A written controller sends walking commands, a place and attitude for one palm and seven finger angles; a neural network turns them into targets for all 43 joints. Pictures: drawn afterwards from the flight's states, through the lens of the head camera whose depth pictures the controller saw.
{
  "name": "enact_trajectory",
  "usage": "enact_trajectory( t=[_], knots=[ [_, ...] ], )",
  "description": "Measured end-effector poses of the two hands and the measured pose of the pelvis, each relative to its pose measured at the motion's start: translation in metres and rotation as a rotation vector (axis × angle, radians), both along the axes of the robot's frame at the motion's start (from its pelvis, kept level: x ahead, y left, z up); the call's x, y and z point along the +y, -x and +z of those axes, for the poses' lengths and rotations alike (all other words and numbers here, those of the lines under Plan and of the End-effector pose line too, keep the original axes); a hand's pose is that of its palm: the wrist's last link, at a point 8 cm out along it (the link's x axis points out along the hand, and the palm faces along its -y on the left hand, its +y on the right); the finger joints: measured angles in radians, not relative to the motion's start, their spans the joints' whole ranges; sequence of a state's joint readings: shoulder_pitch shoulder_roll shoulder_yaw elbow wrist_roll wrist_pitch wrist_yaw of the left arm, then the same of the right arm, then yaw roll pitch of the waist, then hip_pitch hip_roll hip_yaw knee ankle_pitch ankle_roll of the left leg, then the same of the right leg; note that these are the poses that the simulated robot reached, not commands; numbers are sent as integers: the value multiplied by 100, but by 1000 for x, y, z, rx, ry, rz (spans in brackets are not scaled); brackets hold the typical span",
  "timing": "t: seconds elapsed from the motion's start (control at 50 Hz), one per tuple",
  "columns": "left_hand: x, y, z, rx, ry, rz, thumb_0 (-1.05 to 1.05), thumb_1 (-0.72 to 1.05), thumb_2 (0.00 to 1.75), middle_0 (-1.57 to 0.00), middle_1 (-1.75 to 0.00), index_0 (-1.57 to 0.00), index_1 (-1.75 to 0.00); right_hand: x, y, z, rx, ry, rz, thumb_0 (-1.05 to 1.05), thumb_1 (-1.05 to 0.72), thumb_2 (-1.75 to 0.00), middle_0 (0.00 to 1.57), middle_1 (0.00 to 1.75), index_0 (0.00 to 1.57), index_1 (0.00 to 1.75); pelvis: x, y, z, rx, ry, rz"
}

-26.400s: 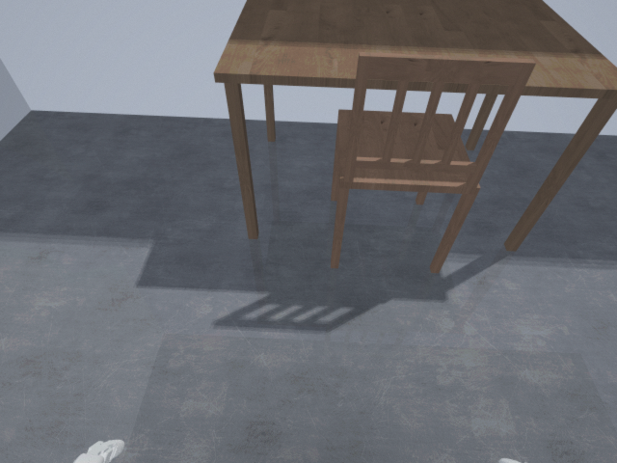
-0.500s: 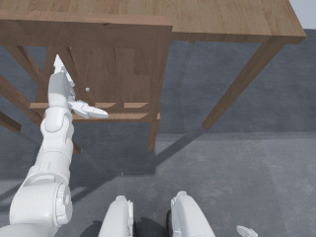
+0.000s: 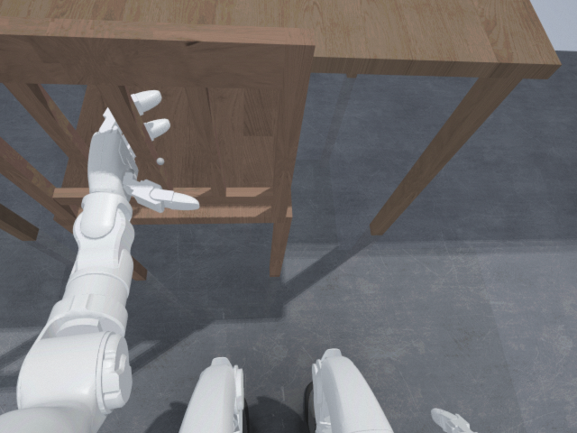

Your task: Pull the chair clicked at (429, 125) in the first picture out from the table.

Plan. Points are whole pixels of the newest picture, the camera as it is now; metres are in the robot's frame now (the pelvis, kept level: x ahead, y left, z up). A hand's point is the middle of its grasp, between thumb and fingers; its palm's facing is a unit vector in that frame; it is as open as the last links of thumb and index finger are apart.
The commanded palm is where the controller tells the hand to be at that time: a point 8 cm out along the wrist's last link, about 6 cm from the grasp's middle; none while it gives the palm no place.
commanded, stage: hook a spindle and tug to test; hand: left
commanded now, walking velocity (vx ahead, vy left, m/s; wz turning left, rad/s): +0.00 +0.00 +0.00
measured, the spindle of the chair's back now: (143, 148) +0.49 +0.18 +0.02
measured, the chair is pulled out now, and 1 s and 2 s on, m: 0.00 0.03 0.16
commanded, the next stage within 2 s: step backward, pulling the chair out in 1.08 s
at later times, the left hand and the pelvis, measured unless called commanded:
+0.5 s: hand (162, 162) +0.47 +0.15 +0.03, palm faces +0.02 -1.00 -0.03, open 5.3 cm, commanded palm +0.44 +0.19 +0.03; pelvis +0.00 +0.00 +0.00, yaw +0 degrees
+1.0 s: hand (165, 182) +0.44 +0.15 +0.03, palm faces +0.00 -1.00 -0.03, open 5.1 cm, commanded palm +0.40 +0.19 +0.03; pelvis +0.02 +0.00 +0.01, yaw +0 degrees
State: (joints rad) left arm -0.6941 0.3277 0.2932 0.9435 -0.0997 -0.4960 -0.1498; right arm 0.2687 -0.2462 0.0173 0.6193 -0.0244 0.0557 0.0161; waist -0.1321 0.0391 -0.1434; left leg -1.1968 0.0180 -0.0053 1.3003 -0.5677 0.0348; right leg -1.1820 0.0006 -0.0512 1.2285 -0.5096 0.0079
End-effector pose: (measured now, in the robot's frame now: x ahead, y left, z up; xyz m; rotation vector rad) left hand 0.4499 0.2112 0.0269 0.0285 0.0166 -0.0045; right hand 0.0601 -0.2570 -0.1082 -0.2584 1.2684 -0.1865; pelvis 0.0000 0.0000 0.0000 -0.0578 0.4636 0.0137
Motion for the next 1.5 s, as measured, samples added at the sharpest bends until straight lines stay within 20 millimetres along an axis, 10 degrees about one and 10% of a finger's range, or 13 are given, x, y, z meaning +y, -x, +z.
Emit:
enact_trajectory(
  t=[0.24, 0.54, 1.22, 1.5],
  knots=[
    [-2, 3, 0, 7, 5, 13, -1, 4, 54, -46, -132, -44, -132, 3, 0, 0, -4, -11, -3, 0, -90, -89, 20, 30, 20, 30, 2, 0, 1, -4, -1, -2],
    [-3, 5, 1, 10, -2, 22, 1, 76, 84, -49, -145, -45, -145, 2, -3, 1, -1, -18, -9, 0, -90, -89, 20, 30, 20, 30, 1, -5, 4, -3, -4, -4],
    [-8, 47, 3, 12, -27, 7, 0, 74, 84, -49, -145, -45, -145, 1, -56, 10, -134, -30, 34, 0, -90, -89, 20, 30, 20, 30, -6, -12, 11, -49, -20, 2],
    [-17, 70, 29, 434, -88, 80, 3, 71, 78, -37, -120, -49, -145, 8, -30, 99, -88, 49, -80, 0, -90, -89, 21, 30, 21, 30, 6, -19, 94, -233, -24, -7]
  ],
)
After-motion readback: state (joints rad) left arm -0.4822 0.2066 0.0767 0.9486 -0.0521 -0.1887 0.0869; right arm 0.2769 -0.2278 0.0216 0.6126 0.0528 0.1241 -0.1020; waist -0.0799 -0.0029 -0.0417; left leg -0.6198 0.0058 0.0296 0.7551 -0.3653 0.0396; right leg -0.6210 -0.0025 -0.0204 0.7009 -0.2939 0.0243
